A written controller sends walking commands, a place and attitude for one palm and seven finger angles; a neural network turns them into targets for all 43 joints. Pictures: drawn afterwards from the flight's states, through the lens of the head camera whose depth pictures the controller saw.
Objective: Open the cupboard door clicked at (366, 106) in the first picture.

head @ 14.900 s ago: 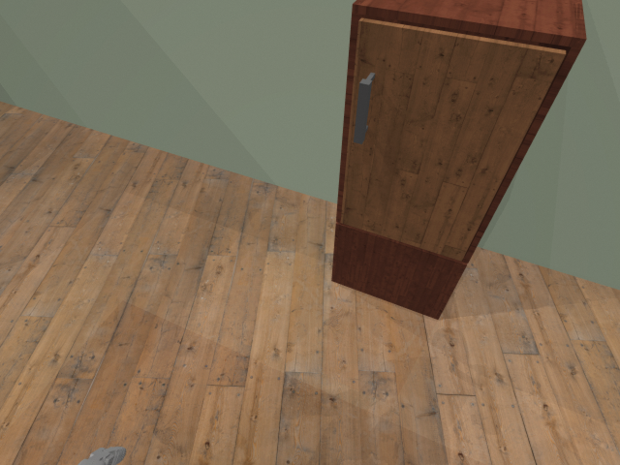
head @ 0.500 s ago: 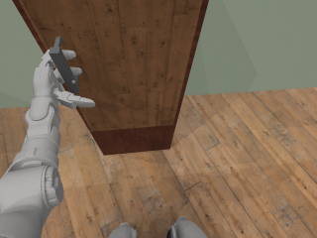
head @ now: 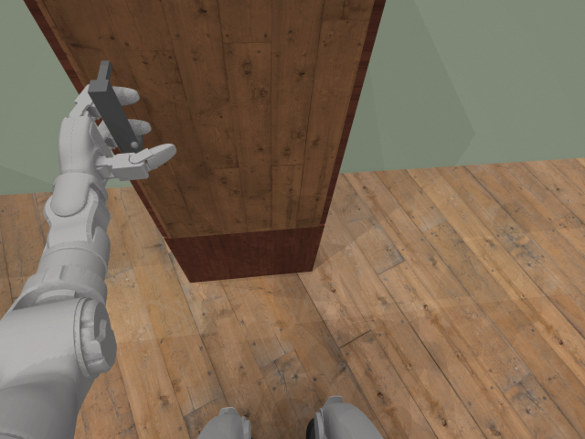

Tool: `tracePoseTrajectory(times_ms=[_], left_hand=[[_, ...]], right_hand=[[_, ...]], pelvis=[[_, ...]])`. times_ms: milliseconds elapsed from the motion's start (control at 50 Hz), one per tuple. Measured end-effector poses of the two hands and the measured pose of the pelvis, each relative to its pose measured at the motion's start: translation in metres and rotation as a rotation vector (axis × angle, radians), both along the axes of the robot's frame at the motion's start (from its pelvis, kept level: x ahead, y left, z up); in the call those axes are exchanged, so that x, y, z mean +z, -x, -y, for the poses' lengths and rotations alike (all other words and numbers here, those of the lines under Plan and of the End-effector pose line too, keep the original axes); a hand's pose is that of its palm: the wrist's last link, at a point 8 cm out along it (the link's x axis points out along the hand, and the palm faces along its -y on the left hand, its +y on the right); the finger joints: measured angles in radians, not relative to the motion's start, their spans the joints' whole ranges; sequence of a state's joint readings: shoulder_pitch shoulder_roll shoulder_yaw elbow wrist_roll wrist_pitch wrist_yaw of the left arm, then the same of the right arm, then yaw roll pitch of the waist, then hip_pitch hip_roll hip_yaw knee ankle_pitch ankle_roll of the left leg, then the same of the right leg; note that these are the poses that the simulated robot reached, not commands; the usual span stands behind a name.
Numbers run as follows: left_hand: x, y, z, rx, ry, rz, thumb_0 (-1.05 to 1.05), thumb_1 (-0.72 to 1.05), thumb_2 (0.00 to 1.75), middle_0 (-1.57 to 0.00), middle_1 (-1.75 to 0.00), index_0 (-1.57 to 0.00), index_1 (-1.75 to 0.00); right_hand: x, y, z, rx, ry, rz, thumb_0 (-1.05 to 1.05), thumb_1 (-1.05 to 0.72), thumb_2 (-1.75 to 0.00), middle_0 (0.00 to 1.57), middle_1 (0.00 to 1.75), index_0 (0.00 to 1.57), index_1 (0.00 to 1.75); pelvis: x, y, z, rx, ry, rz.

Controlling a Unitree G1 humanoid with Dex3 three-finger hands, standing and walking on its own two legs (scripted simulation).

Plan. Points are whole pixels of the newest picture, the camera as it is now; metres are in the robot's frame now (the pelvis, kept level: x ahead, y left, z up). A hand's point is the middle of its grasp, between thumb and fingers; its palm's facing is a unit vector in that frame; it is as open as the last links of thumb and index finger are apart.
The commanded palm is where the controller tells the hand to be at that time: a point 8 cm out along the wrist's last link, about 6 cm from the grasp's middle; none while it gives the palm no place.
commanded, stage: close the thumb around the handle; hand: left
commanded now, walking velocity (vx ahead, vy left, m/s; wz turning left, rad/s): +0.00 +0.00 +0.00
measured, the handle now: (122, 118) +0.54 +0.21 +0.08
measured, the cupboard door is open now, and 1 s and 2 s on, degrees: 0 19 45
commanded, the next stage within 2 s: pull the door open along its arc in 0.34 s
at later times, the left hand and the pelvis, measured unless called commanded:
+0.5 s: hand (136, 144) +0.49 +0.19 +0.08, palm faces +0.05 -1.00 +0.00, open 5.5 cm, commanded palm +0.46 +0.23 +0.08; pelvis +0.00 +0.01 +0.00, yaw -1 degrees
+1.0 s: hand (158, 210) +0.39 +0.14 +0.08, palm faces +0.24 -0.97 +0.08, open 5.9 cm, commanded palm +0.33 +0.19 +0.08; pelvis +0.02 +0.01 +0.02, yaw -1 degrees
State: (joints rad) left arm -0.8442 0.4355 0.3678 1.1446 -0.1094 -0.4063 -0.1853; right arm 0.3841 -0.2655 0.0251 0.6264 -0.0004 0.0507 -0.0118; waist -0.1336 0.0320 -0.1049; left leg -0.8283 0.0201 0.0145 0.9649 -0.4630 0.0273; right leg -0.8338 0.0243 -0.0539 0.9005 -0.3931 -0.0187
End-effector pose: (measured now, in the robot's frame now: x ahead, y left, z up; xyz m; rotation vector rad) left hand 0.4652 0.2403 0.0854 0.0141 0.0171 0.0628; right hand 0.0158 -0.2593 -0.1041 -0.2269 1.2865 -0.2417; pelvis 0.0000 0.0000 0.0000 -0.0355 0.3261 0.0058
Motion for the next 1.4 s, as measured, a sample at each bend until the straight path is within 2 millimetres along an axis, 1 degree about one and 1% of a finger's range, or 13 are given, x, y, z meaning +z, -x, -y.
tracePoseTrajectory(times_ms=[200,260,320,540,660,760,840,880,960,1060,1160,1260,1400], left_hand=[[-0.001,-0.003,-0.006,-0.004,0.007,-0.001,0.0,0.58,0.77,-0.38,-1.32,-0.38,-1.32],[-0.002,-0.004,-0.003,-0.024,0.003,0.003,0.0,0.69,0.82,-0.39,-1.33,-0.39,-1.33],[-0.003,-0.005,0.0,-0.031,0.015,0.0,0.0,0.73,0.84,-0.39,-1.34,-0.39,-1.34],[-0.003,-0.003,0.002,-0.007,0.02,0.001,0.0,0.74,0.85,-0.37,-1.35,-0.39,-1.35],[-0.004,0.006,0.004,-0.005,0.015,0.012,0.0,0.75,0.82,-0.36,-1.35,-0.36,-1.35],[-0.004,0.027,0.008,-0.017,0.018,0.022,0.0,0.74,0.78,-0.35,-1.35,-0.36,-1.35],[-0.005,0.055,0.015,-0.036,0.022,0.034,0.0,0.73,0.75,-0.35,-1.35,-0.35,-1.35],[-0.006,0.069,0.02,-0.032,0.036,0.037,0.0,0.72,0.74,-0.35,-1.35,-0.36,-1.35],[-0.006,0.097,0.038,0.106,0.082,0.046,0.01,0.7,0.75,-0.35,-1.35,-0.37,-1.32],[-0.004,0.131,0.065,0.268,0.077,0.039,0.01,0.7,0.76,-0.35,-1.35,-0.36,-1.31],[-0.001,0.156,0.09,0.371,0.051,0.017,0.01,0.71,0.77,-0.34,-1.33,-0.36,-1.32],[0.002,0.177,0.112,0.408,0.022,-0.003,0.02,0.72,0.78,-0.32,-1.32,-0.35,-1.33],[0.004,0.2,0.133,0.368,-0.006,-0.019,0.02,0.7,0.76,-0.32,-1.32,-0.35,-1.34]], right_hand=[[0.002,0.006,-0.004,-0.012,0.004,-0.023,0.0,-0.91,-0.9,0.2,0.3,0.2,0.3],[0.002,0.006,-0.005,-0.011,0.004,-0.027,0.0,-0.91,-0.9,0.2,0.3,0.2,0.3],[0.002,0.004,-0.005,-0.011,0.007,-0.024,0.0,-0.91,-0.9,0.2,0.3,0.2,0.3],[0.003,-0.002,-0.009,-0.012,0.003,0.015,0.0,-0.91,-0.9,0.2,0.3,0.2,0.3],[0.003,-0.005,-0.012,-0.017,-0.018,0.02,0.0,-0.91,-0.9,0.2,0.3,0.2,0.3],[0.007,-0.018,-0.015,-0.025,-0.041,0.06,0.0,-0.91,-0.9,0.2,0.3,0.2,0.3],[0.012,-0.04,-0.018,-0.012,-0.059,0.125,0.0,-0.91,-0.9,0.2,0.3,0.2,0.3],[0.014,-0.054,-0.019,0.006,-0.064,0.165,0.0,-0.91,-0.9,0.2,0.3,0.2,0.3],[0.018,-0.089,-0.025,0.074,-0.078,0.254,0.0,-0.91,-0.9,0.2,0.3,0.2,0.3],[0.024,-0.135,-0.037,0.168,-0.111,0.362,0.0,-0.91,-0.9,0.2,0.3,0.2,0.3],[0.03,-0.168,-0.048,0.236,-0.134,0.436,0.0,-0.91,-0.9,0.2,0.3,0.2,0.3],[0.035,-0.183,-0.052,0.267,-0.148,0.474,0.0,-0.91,-0.9,0.2,0.3,0.2,0.3],[0.037,-0.182,-0.042,0.265,-0.156,0.486,0.01,-0.91,-0.9,0.2,0.3,0.2,0.3]], pelvis=[[0.001,-0.003,-0.004,-0.003,0.004,-0.005],[0.001,-0.004,-0.005,-0.003,0.005,-0.006],[0.001,-0.004,-0.006,-0.005,0.005,-0.005],[0.001,-0.002,-0.008,-0.01,0.005,-0.001],[0.003,-0.006,-0.009,-0.018,0.003,0.004],[0.008,-0.012,-0.01,-0.027,0.0,0.024],[0.013,-0.017,-0.011,-0.029,-0.002,0.047],[0.014,-0.019,-0.011,-0.027,-0.003,0.059],[0.016,-0.019,-0.011,-0.02,-0.008,0.077],[0.015,-0.018,-0.007,-0.006,-0.016,0.1],[0.015,-0.017,0.0,0.013,-0.022,0.126],[0.015,-0.016,0.009,0.03,-0.029,0.15],[0.017,-0.016,0.023,0.043,-0.035,0.179]])
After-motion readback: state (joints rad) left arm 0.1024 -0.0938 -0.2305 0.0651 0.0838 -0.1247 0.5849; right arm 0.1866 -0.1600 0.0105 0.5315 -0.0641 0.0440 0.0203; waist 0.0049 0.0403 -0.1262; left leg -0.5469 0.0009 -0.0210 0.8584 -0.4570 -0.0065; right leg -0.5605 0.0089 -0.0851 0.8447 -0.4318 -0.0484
